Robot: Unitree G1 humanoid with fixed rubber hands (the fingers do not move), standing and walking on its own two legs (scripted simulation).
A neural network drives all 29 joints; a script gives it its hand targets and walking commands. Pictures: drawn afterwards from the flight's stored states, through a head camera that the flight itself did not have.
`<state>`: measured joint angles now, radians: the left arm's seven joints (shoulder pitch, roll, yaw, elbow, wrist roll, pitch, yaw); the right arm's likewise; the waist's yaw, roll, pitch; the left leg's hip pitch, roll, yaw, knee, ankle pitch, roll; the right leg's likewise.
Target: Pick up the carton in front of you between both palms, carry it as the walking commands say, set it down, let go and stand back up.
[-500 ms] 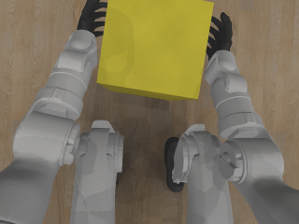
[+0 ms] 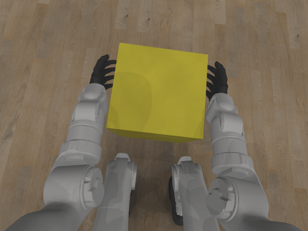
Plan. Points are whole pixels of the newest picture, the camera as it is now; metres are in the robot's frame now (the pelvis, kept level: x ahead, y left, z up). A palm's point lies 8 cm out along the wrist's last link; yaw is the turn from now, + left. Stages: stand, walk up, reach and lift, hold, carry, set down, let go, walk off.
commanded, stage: reach and lift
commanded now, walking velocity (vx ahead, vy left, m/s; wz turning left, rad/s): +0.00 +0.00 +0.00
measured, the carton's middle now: (155, 103) +0.46 +0.01 -0.13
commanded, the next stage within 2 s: none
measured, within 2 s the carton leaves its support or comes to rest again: neither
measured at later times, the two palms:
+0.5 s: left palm (74, 72) +0.42 +0.16 +0.10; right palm (258, 80) +0.43 -0.14 +0.11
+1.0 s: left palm (7, 24) +0.39 +0.15 +0.25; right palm out of the picture +0.40 -0.14 +0.26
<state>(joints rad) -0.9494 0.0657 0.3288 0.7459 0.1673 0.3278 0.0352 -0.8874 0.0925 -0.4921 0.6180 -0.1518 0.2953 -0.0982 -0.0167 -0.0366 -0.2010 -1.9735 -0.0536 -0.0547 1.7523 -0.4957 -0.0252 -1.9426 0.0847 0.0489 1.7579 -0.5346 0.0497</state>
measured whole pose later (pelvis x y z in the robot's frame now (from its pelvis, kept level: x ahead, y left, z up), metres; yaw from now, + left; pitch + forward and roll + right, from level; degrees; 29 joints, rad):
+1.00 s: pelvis +0.09 +0.00 +0.26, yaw +1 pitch +7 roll +0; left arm -0.28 -0.13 0.26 0.47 0.20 0.45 0.04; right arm -0.28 0.16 -0.30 0.46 -0.20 0.42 -0.03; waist 0.00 -0.02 -0.14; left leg -0.49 -0.03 -0.06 0.67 -0.30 -0.01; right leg -0.47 0.04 0.09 0.68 -0.33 0.01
